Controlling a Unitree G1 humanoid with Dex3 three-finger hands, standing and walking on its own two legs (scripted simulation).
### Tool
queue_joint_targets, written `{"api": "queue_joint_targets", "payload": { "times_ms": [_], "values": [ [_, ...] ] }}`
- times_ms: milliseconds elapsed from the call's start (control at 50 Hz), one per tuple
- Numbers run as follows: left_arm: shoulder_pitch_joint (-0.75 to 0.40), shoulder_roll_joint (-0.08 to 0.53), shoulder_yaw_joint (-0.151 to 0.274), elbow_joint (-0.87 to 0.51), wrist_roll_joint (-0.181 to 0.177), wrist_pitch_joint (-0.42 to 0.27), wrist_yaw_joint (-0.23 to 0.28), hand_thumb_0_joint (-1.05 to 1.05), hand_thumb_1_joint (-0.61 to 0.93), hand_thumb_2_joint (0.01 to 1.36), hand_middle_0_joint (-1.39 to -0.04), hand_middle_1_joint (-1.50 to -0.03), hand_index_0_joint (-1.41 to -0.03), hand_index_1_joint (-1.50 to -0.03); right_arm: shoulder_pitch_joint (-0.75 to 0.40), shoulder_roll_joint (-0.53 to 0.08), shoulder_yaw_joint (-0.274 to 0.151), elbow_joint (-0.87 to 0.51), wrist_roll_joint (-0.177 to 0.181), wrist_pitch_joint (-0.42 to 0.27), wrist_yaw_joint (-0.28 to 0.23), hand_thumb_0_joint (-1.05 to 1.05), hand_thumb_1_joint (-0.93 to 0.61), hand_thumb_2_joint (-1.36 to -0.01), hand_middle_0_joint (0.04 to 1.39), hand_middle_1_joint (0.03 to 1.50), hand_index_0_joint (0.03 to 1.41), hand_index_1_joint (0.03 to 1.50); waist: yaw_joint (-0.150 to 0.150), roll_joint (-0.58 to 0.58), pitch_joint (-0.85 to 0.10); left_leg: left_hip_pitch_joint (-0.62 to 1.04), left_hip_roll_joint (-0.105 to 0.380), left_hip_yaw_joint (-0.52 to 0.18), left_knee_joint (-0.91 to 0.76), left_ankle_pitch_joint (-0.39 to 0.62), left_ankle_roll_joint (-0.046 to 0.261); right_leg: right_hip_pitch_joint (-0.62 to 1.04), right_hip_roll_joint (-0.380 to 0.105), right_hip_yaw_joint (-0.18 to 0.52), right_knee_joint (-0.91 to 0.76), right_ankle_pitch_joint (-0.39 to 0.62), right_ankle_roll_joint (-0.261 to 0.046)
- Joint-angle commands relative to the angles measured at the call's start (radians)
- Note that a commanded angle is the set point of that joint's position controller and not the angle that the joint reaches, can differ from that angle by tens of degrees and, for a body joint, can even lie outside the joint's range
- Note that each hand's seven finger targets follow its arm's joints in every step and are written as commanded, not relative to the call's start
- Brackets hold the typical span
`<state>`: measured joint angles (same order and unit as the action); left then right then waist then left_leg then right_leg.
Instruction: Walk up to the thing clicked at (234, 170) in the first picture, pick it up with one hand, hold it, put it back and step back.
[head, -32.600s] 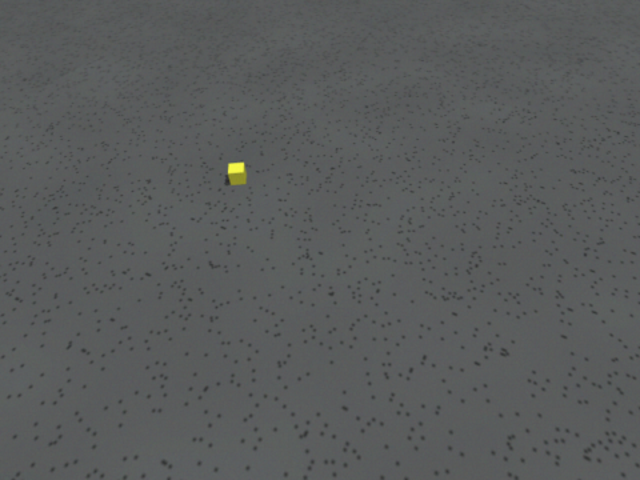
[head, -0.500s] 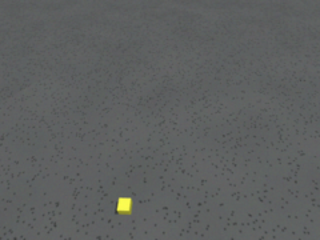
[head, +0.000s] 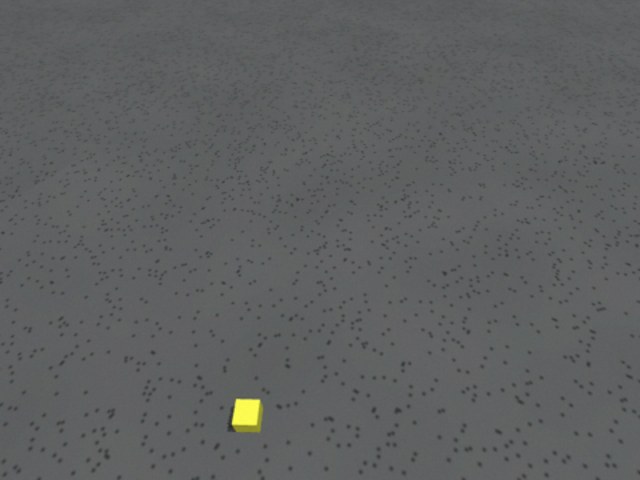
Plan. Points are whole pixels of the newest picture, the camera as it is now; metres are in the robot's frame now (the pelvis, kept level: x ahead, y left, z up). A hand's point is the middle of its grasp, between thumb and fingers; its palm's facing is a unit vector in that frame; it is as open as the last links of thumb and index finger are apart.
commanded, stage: stand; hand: left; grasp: from above
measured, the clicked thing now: (248, 415) +0.42 +0.26 -0.74
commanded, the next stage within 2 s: step back in 0.14 s
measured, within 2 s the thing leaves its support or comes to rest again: neither
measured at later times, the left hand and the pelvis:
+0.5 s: hand out of the picture +0.04 +0.25 -0.15, palm faces -0.03 -0.89 -0.46, open 7.4 cm; pelvis -0.05 -0.03 -0.02, yaw -2 degrees
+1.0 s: hand out of the picture -0.07 +0.27 -0.17, palm faces +0.02 -0.94 -0.35, open 7.4 cm; pelvis -0.16 +0.00 -0.01, yaw +1 degrees
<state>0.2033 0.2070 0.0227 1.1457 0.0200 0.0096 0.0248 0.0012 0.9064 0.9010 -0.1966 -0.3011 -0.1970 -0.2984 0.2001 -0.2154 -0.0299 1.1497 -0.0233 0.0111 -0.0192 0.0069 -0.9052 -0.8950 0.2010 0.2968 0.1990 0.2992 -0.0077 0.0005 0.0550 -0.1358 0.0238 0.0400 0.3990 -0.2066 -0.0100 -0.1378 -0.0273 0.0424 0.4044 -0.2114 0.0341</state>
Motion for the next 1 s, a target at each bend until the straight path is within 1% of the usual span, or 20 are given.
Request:
{"api": "queue_joint_targets", "payload": {
  "times_ms": [0, 100, 120, 140, 280, 320, 340, 360, 380, 400, 480, 620, 680, 740, 780, 800, 820, 860, 900, 980],
  "values": [
    [0.014, 0.156, 0.031, -0.046, 0.004, -0.019, 0.01, 0.0, 0.9, 0.9, -0.2, -0.3, -0.2, -0.3, 0.009, -0.155, -0.027, -0.048, 0.003, -0.02, -0.009, 0.0, -0.9, -0.9, 0.2, 0.3, 0.2, 0.3, -0.001, -0.014, 0.01, -0.003, 0.078, -0.086, -0.089, -0.001, 0.034, -0.067, -0.061, 0.048, -0.08, 0.039, -0.044],
    [0.001, 0.173, 0.036, -0.065, 0.003, -0.022, 0.007, 0.0, 0.9, 0.9, -0.2, -0.3, -0.2, -0.3, 0.006, -0.176, -0.032, -0.056, 0.002, -0.026, -0.008, 0.0, -0.9, -0.9, 0.2, 0.3, 0.2, 0.3, -0.003, 0.018, -0.001, -0.001, 0.087, -0.092, -0.091, 0.009, 0.035, -0.052, -0.064, 0.052, -0.07, 0.072, -0.046],
    [-0.08, 0.346, 0.079, -0.13, -0.021, -0.022, 0.009, 0.0, 0.9, 0.9, -0.2, -0.3, -0.2, -0.3, -0.097, -0.355, -0.066, -0.1, 0.014, -0.017, -0.006, 0.0, -0.9, -0.9, 0.2, 0.3, 0.2, 0.3, -0.009, 0.012, 0.06, -0.049, 0.11, -0.137, -0.032, 0.198, 0.045, -0.139, -0.053, 0.063, 0.004, 0.21, -0.048],
    [-0.076, 0.337, 0.08, -0.138, -0.027, -0.021, 0.012, 0.0, 0.9, 0.9, -0.2, -0.3, -0.2, -0.3, -0.098, -0.352, -0.067, -0.111, 0.02, -0.014, -0.005, 0.0, -0.9, -0.9, 0.2, 0.3, 0.2, 0.3, -0.007, 0.028, 0.032, -0.041, 0.124, -0.134, -0.019, 0.242, 0.064, -0.144, -0.037, 0.047, 0.046, 0.217, -0.049],
    [0.044, 0.291, 0.075, -0.172, -0.005, 0.009, 0.003, 0.0, 0.9, 0.9, -0.2, -0.3, -0.2, -0.3, -0.168, -0.371, -0.085, -0.192, 0.018, 0.009, -0.003, 0.0, -0.9, -0.9, 0.2, 0.3, 0.2, 0.3, 0.025, 0.166, -0.123, -0.129, 0.253, -0.183, 0.036, 0.184, 0.207, -0.103, 0.023, -0.022, 0.342, -0.128, -0.077],
    [0.08, 0.307, 0.082, -0.174, 0.001, 0.007, 0.0, 0.0, 0.9, 0.9, -0.2, -0.3, -0.2, -0.3, -0.202, -0.355, -0.081, -0.22, 0.019, 0.023, -0.001, 0.0, -0.9, -0.9, 0.2, 0.3, 0.2, 0.3, 0.045, 0.138, -0.133, -0.199, 0.205, -0.149, 0.144, 0.108, 0.172, -0.067, -0.005, 0.02, 0.281, -0.008, -0.098],
    [0.067, 0.336, 0.089, -0.186, 0.004, -0.001, 0.001, 0.0, 0.9, 0.9, -0.2, -0.3, -0.2, -0.3, -0.186, -0.332, -0.073, -0.224, 0.025, 0.03, 0.002, 0.0, -0.9, -0.9, 0.2, 0.3, 0.2, 0.3, 0.044, 0.008, -0.121, -0.192, 0.097, -0.077, 0.302, 0.024, 0.108, -0.096, -0.103, 0.139, 0.087, 0.17, -0.119],
    [0.013, 0.413, 0.104, -0.209, 0.006, -0.011, 0.0, 0.0, 0.9, 0.9, -0.2, -0.3, -0.2, -0.3, -0.181, -0.284, -0.055, -0.234, 0.031, 0.036, 0.003, 0.0, -0.9, -0.9, 0.2, 0.3, 0.2, 0.3, 0.033, -0.18, -0.069, -0.288, -0.071, 0.001, 0.492, -0.154, 0.037, -0.097, -0.233, 0.336, -0.052, 0.359, -0.195],
    [-0.019, 0.466, 0.113, -0.241, 0.013, -0.013, 0.004, 0.0, 0.9, 0.9, -0.2, -0.3, -0.2, -0.3, -0.173, -0.28, -0.055, -0.239, 0.022, 0.044, -0.004, 0.0, -0.9, -0.9, 0.2, 0.3, 0.2, 0.3, 0.044, -0.223, -0.061, -0.343, -0.136, -0.091, 0.658, -0.442, 0.035, -0.129, -0.329, 0.478, -0.072, 0.412, -0.304],
    [-0.037, 0.474, 0.117, -0.259, 0.019, -0.016, 0.009, 0.0, 0.9, 0.9, -0.2, -0.3, -0.2, -0.3, -0.133, -0.303, -0.064, -0.23, 0.019, 0.05, -0.009, 0.0, -0.9, -0.9, 0.2, 0.3, 0.2, 0.3, 0.037, -0.2, -0.058, -0.325, -0.121, -0.169, 0.755, -0.469, 0.032, -0.174, -0.347, 0.506, -0.062, 0.396, -0.34],
    [-0.163, 0.384, 0.102, -0.309, 0.018, -0.009, 0.012, 0.0, 0.9, 0.9, -0.2, -0.3, -0.2, -0.3, -0.02, -0.333, -0.054, -0.2, 0.041, 0.044, -0.004, 0.0, -0.9, -0.9, 0.2, 0.3, 0.2, 0.3, -0.024, -0.139, -0.106, -0.362, -0.147, -0.211, 0.836, -0.289, 0.018, -0.053, -0.172, 0.219, 0.016, 0.368, -0.227],
    [-0.057, 0.392, 0.113, -0.352, 0.005, 0.006, 0.021, 0.0, 0.9, 0.9, -0.2, -0.3, -0.2, -0.3, -0.063, -0.373, -0.041, -0.266, 0.018, 0.024, -0.013, 0.0, -0.9, -0.9, 0.2, 0.3, 0.2, 0.3, 0.062, -0.155, -0.151, -0.356, -0.072, -0.152, 0.541, -0.325, -0.019, 0.141, -0.253, 0.236, 0.062, 0.418, -0.285],
    [-0.084, 0.41, 0.116, -0.372, 0.003, 0.015, 0.017, 0.0, 0.9, 0.9, -0.2, -0.3, -0.2, -0.3, -0.008, -0.361, -0.047, -0.259, 0.006, 0.017, -0.005, 0.0, -0.9, -0.9, 0.2, 0.3, 0.2, 0.3, 0.033, -0.199, -0.164, -0.24, -0.043, -0.104, 0.301, -0.275, 0.014, 0.098, -0.234, 0.207, 0.091, 0.38, -0.242],
    [-0.143, 0.412, 0.105, -0.403, -0.008, 0.03, 0.004, 0.0, 0.9, 0.9, -0.2, -0.3, -0.2, -0.3, 0.081, -0.374, -0.071, -0.227, -0.011, 0.011, 0.004, 0.0, -0.9, -0.9, 0.2, 0.3, 0.2, 0.3, -0.027, -0.089, -0.136, -0.031, -0.035, -0.076, 0.045, 0.01, 0.047, -0.127, -0.161, 0.126, 0.156, 0.144, -0.145],
    [-0.144, 0.345, 0.095, -0.413, -0.015, 0.029, 0.008, 0.0, 0.9, 0.9, -0.2, -0.3, -0.2, -0.3, -0.018, -0.507, -0.095, -0.274, -0.035, 0.01, 0.013, 0.0, -0.9, -0.9, 0.2, 0.3, 0.2, 0.3, -0.005, 0.256, -0.073, -0.032, 0.284, -0.515, -0.108, 0.1, 0.182, -0.401, 0.124, -0.021, 0.486, -0.369, -0.05],
    [-0.182, 0.379, 0.111, -0.411, 0.006, 0.03, 0.021, 0.0, 0.9, 0.9, -0.2, -0.3, -0.2, -0.3, -0.038, -0.559, -0.107, -0.299, -0.027, 0.008, 0.014, 0.0, -0.9, -0.9, 0.2, 0.3, 0.2, 0.3, -0.057, 0.282, -0.054, -0.202, 0.37, -0.593, -0.134, 0.095, 0.29, -0.33, 0.14, 0.111, 0.678, -0.461, -0.034],
    [-0.173, 0.393, 0.116, -0.394, 0.011, 0.027, 0.021, 0.0, 0.9, 0.9, -0.2, -0.3, -0.2, -0.3, -0.083, -0.524, -0.102, -0.308, -0.027, 0.003, 0.008, 0.0, -0.9, -0.9, 0.2, 0.3, 0.2, 0.3, -0.035, 0.231, -0.014, -0.258, 0.357, -0.565, -0.138, 0.085, 0.293, -0.311, 0.138, 0.154, 0.793, -0.408, -0.038],
    [-0.112, 0.367, 0.113, -0.363, -0.012, 0.031, 0.013, 0.0, 0.9, 0.9, -0.2, -0.3, -0.2, -0.3, -0.152, -0.416, -0.069, -0.328, -0.033, -0.004, -0.002, 0.0, -0.9, -0.9, 0.2, 0.3, 0.2, 0.3, 0.026, 0.108, 0.0, -0.158, 0.196, -0.318, -0.06, 0.269, 0.176, -0.386, 0.156, 0.192, 0.849, -0.276, -0.047],
    [-0.027, 0.357, 0.113, -0.347, -0.017, 0.033, 0.009, 0.0, 0.9, 0.9, -0.2, -0.3, -0.2, -0.3, -0.146, -0.382, -0.065, -0.334, -0.018, -0.005, -0.007, 0.0, -0.9, -0.9, 0.2, 0.3, 0.2, 0.3, 0.059, 0.101, -0.019, -0.07, 0.154, -0.244, -0.031, 0.298, 0.128, -0.416, 0.163, 0.175, 0.867, -0.218, -0.049],
    [-0.022, 0.335, 0.103, -0.365, -0.003, 0.015, 0.011, 0.0, 0.9, 0.9, -0.2, -0.3, -0.2, -0.3, -0.039, -0.359, -0.072, -0.334, 0.003, -0.004, -0.014, 0.0, -0.9, -0.9, 0.2, 0.3, 0.2, 0.3, -0.007, 0.128, -0.112, 0.214, 0.202, -0.245, 0.078, 0.476, 0.224, -0.463, 0.124, 0.134, 0.72, -0.249, 0.009]
  ]
}}
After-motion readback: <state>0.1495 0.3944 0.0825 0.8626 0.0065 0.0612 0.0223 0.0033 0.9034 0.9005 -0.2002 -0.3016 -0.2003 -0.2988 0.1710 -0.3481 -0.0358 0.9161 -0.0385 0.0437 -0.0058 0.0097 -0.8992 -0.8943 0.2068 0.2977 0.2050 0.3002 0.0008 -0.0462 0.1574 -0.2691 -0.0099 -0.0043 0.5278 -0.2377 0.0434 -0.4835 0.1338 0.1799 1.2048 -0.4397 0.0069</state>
